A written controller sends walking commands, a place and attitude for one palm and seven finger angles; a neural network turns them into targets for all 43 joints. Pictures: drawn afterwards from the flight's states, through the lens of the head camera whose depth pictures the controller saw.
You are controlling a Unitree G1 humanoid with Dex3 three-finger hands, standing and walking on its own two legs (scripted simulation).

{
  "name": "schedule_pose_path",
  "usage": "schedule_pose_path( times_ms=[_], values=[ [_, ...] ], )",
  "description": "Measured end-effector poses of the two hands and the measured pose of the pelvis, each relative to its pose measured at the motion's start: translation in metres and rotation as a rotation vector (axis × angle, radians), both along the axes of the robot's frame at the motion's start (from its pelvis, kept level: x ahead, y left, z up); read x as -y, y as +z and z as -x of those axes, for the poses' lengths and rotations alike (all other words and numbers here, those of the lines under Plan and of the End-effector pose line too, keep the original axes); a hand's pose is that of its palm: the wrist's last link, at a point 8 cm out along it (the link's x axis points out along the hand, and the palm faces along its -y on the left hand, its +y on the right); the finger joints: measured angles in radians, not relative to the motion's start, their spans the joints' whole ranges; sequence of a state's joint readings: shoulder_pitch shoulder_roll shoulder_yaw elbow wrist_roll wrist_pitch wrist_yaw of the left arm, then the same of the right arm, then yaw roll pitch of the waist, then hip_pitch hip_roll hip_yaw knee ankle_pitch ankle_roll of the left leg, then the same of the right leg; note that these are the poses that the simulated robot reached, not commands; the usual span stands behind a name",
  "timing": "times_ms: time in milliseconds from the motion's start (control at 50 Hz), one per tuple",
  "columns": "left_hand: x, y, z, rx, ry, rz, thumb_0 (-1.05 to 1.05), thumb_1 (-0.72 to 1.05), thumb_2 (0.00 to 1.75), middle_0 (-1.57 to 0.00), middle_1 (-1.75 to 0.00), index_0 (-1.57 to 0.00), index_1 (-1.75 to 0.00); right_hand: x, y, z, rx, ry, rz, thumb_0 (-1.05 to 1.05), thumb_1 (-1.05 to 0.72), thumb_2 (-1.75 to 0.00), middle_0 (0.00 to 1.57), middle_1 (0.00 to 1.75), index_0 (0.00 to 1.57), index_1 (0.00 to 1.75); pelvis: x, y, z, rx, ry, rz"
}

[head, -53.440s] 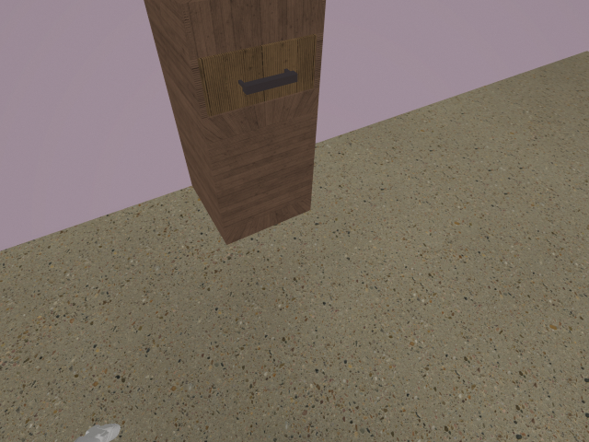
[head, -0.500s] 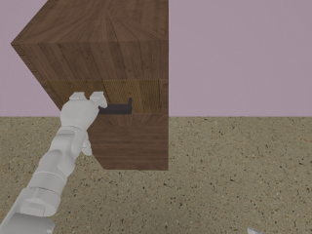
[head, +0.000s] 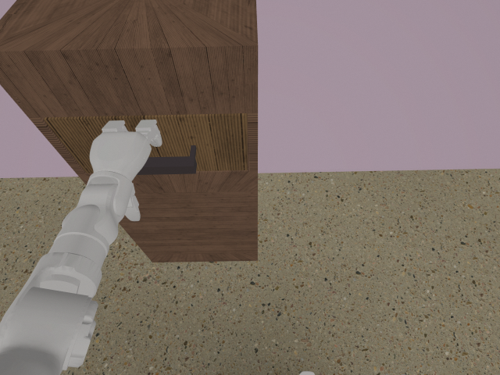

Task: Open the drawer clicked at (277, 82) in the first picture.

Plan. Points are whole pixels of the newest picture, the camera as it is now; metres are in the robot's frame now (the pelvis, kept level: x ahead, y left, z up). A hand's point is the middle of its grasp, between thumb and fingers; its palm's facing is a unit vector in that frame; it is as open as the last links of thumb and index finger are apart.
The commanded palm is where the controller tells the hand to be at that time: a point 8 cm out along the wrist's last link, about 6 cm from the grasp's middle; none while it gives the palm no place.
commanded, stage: move the hooked fingers above the handle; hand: left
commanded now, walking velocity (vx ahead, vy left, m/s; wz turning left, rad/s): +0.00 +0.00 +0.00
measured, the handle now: (154, 158) +0.53 +0.21 -0.03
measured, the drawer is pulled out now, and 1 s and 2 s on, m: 0.00 0.00 0.00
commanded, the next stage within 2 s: none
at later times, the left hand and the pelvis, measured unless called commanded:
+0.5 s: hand (141, 157) +0.48 +0.21 +0.03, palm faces -0.03 -0.03 -1.00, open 13.7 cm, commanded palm +0.46 +0.22 +0.08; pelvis -0.01 +0.01 -0.01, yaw -1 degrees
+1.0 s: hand (148, 154) +0.49 +0.20 +0.03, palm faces -0.01 -0.02 -1.00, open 13.5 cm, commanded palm +0.47 +0.22 +0.08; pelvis -0.01 +0.01 -0.01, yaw -1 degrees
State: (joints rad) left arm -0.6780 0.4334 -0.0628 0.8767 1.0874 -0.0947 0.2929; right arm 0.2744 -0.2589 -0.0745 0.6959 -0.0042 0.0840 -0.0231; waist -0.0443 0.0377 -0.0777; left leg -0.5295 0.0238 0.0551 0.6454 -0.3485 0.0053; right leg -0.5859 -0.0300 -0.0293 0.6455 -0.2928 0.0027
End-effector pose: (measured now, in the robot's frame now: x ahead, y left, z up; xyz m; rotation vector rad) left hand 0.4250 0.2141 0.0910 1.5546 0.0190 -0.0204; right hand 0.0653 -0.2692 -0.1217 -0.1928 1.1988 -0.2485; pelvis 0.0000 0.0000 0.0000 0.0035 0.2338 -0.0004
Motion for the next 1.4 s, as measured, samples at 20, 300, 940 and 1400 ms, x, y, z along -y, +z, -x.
schedule_pose_path(
  times_ms=[20, 300, 940, 1400],
  values=[
    [-0.001, -0.001, -0.003, 0.002, 0.007, -0.006, 0.00, -0.49, 0.30, -0.32, -1.20, -0.32, -1.20, 0.000, -0.001, 0.003, -0.008, -0.003, 0.001, 0.00, -0.91, -0.90, 0.20, 0.30, 0.20, 0.30, 0.000, -0.001, 0.001, -0.006, 0.001, 0.001],
    [0.011, -0.007, -0.041, -0.033, 0.010, 0.010, 0.00, -0.48, 0.30, -0.33, -1.21, -0.33, -1.21, -0.004, -0.003, 0.066, -0.150, -0.084, 0.016, 0.00, -0.91, -0.90, 0.20, 0.30, 0.20, 0.30, -0.007, -0.005, 0.000, -0.064, -0.012, 0.009],
    [0.016, -0.006, -0.040, 0.019, 0.003, 0.007, 0.00, -0.49, 0.30, -0.37, -1.24, -0.35, -1.23, -0.011, -0.007, 0.061, -0.110, -0.059, 0.011, 0.00, -0.90, -0.90, 0.20, 0.30, 0.20, 0.30, -0.013, -0.010, 0.009, -0.076, -0.010, 0.013],
    [-0.006, -0.012, -0.033, -0.068, 0.011, -0.011, 0.00, -0.49, 0.30, -0.32, -1.20, -0.33, -1.20, 0.004, -0.001, 0.074, -0.155, -0.067, 0.052, 0.00, -0.90, -0.90, 0.20, 0.30, 0.20, 0.30, -0.006, -0.009, 0.009, -0.075, -0.001, 0.014]
  ],
)
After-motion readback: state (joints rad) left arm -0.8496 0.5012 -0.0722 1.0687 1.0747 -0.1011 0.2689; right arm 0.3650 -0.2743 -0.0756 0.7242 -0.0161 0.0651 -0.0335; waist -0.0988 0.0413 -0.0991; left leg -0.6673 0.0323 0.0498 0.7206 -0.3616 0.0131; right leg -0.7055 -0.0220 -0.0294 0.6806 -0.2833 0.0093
